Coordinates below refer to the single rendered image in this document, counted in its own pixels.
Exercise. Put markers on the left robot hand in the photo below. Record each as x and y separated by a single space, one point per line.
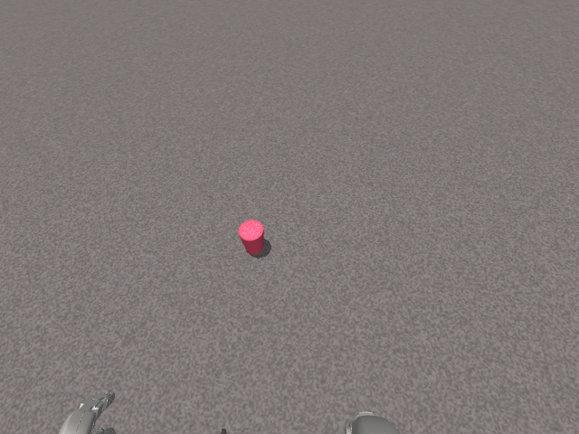
82 421

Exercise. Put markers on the cup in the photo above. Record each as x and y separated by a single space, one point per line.
251 233

